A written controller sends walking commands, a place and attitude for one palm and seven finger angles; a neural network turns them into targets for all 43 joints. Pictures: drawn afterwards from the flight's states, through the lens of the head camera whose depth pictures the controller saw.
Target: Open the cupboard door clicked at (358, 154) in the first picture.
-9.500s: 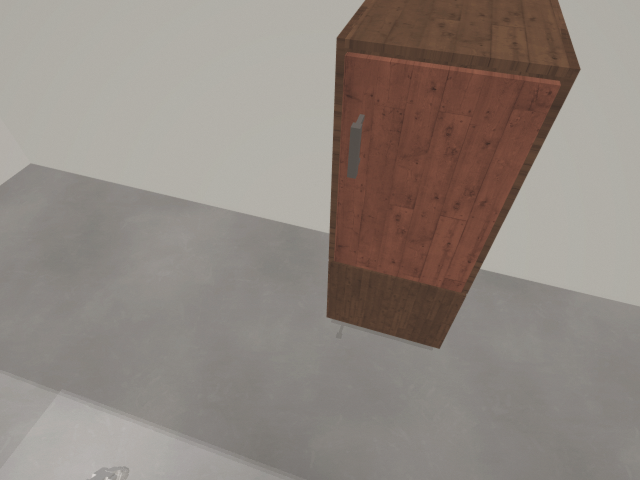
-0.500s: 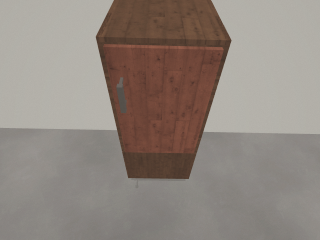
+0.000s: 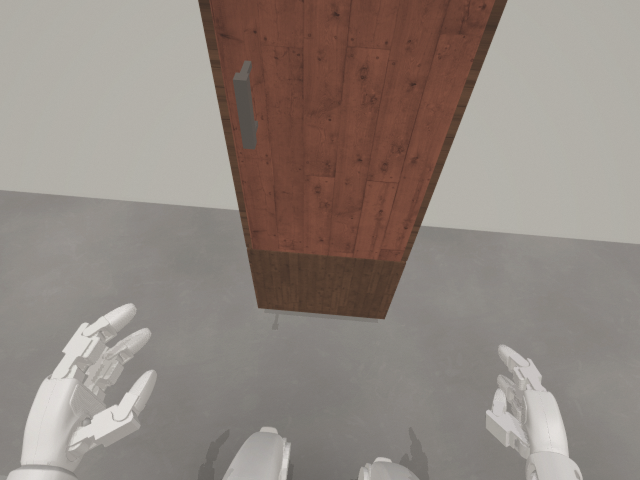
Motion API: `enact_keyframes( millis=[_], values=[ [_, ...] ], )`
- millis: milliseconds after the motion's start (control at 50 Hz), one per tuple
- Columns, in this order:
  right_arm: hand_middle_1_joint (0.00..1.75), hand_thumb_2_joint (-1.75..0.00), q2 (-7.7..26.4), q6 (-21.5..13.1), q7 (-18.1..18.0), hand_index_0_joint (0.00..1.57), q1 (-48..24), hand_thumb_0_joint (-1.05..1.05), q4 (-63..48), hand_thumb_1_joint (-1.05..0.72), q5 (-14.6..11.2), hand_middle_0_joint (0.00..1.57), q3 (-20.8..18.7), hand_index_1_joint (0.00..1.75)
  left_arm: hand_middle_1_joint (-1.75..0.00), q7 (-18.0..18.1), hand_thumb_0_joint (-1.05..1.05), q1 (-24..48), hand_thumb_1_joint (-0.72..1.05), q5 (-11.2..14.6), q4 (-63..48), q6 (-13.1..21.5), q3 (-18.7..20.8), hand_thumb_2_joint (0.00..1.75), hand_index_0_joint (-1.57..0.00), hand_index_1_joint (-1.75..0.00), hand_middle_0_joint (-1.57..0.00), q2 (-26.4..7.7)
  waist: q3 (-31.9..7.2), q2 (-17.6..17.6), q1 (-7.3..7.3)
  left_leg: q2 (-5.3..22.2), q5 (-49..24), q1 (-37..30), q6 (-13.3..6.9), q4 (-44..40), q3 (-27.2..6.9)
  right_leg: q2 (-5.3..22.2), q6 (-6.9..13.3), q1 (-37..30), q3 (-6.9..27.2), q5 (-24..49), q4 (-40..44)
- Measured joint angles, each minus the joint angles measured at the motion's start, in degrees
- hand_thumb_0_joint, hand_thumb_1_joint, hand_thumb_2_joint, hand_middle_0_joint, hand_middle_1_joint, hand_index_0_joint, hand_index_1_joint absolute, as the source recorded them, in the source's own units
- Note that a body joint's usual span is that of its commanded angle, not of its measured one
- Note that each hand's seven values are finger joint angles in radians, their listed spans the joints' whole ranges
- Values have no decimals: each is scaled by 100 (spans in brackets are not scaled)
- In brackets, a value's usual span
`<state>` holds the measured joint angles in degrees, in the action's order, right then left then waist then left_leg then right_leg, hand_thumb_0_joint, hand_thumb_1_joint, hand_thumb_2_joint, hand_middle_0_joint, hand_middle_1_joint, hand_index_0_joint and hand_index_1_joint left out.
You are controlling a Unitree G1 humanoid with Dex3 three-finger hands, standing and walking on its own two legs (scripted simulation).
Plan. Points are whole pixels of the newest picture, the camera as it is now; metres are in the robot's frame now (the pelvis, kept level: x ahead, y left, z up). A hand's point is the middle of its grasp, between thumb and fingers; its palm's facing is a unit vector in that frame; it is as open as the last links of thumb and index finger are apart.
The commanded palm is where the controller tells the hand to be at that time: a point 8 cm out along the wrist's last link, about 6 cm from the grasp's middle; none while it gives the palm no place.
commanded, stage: raise the hand with hooked fingers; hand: left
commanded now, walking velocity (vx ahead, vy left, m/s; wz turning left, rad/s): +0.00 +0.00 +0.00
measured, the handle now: (248, 106) +0.61 +0.19 +0.11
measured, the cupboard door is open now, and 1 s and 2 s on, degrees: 0 0 0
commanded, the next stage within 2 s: move the hooked fingers beside the handle in 1.64 s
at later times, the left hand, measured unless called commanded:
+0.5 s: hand (97, 343) +0.23 +0.27 +0.07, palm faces +0.03 -1.00 -0.04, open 11.9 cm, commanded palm +0.21 +0.32 +0.09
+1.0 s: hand (57, 284) +0.27 +0.31 +0.11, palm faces +0.05 -1.00 -0.04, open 13.9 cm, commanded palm +0.25 +0.36 +0.12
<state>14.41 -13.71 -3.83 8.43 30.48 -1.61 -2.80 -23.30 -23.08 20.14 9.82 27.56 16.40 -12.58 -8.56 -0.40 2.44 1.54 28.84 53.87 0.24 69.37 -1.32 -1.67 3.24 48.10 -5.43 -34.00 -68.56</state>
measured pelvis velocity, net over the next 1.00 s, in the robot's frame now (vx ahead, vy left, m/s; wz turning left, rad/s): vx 0.00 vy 0.05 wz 0.00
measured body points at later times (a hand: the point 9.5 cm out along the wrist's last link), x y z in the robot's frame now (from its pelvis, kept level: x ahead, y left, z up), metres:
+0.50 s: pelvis -0.01 +0.03 +0.03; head +0.04 +0.05 +0.47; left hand +0.22 +0.32 +0.08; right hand +0.14 -0.23 -0.05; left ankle +0.05 +0.12 -0.64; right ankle +0.00 -0.09 -0.64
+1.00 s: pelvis +0.00 +0.05 +0.05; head +0.04 +0.07 +0.50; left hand +0.27 +0.37 +0.12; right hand +0.17 -0.19 -0.02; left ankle +0.05 +0.12 -0.64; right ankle +0.00 -0.09 -0.64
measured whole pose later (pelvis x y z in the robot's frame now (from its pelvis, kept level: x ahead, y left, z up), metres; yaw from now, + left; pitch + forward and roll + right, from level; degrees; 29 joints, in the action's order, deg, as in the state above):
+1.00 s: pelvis +0.00 +0.05 +0.05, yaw +0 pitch +9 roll -4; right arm 14.3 -11.3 -4.8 14.9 32.2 -2.0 3.4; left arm -23.9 -2.8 19.0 17.8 15.4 21.1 -22.2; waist -5.7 1.3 0.1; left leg -0.2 22.5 41.1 -3.6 54.6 0.0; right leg -0.4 -0.7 34.0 -3.9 -25.2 -50.4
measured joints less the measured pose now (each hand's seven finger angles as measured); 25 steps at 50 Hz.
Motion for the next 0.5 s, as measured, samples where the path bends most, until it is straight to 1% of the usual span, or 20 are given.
enact_keyframes(
  millis=[40, 100, 180, 220, 260, 340, 420, 500],
  values=[
    [30, -90, -55, 8, -64, 20, 69, 1, 47, -91, 26, 20, 103, 30, -55, 95, 2, 0, 51, -64, -267, -61, -6, 73, -23, -54, -23, -62, 37, 36, 28, 16, -2, 20, 20, 22, -92, -28, 9, -38, -86, 29, 58],
    [30, -90, -160, 25, -100, 21, 155, 1, 208, -91, 37, 21, 257, 30, -60, 84, 2, 178, 44, -103, -474, -142, -23, 70, -23, -59, -24, -205, 67, 99, 0, 28, -62, 25, 9, -37, -177, -55, 2, -89, -165, 117, 202],
    [30, -90, -276, 92, -96, 21, 303, 1, 356, -91, 10, 21, 398, 30, -66, -52, 2, 552, 35, -27, -318, -483, 23, 66, -24, -65, -24, -395, 96, 184, -121, 40, -182, -41, -20, -229, -163, -70, -30, -158, -147, 270, 430],
    [30, -90, -303, 129, -84, 21, 409, 1, 381, -90, 2, 21, 424, 30, -69, -51, 1, 647, 30, 9, -209, -668, 84, 64, -24, -68, -25, -464, 99, 209, -195, 42, -242, -119, -46, -361, -110, -69, -58, -214, -94, 346, 554],
    [30, -90, -299, 148, -67, 21, 528, 1, 386, -90, 2, 21, 419, 30, -72, 4, 1, 660, 26, 36, -152, -775, 148, 62, -24, -71, -25, -498, 92, 226, -258, 42, -292, -210, -76, -491, -46, -64, -89, -279, -30, 415, 673],
    [30, -90, -199, 144, -46, 21, 741, 1, 386, -90, 8, 21, 352, 30, -78, 145, 1, 605, 17, 55, -112, -703, 228, 58, -25, -77, -26, -480, 61, 231, -332, 19, -359, -343, -143, -675, 61, -34, -156, -377, 74, 504, 839],
    [30, -90, -33, 122, -50, 21, 842, 1, 389, -90, -6, 21, 299, 30, -84, 191, 1, 665, 7, 31, -27, -564, 222, 54, -26, -83, -26, -475, 74, 207, -346, -24, -383, -391, -208, -727, 102, 10, -216, -430, 111, 535, 899],
    [30, -90, 76, 111, -64, 21, 831, 1, 361, -90, -25, 21, 280, 30, -90, 193, 1, 738, -2, -16, -13, -565, 177, 50, -26, -89, -27, -503, 123, 173, -352, -58, -402, -485, -262, -783, 116, 41, -265, -545, 124, 572, 988]
  ],
)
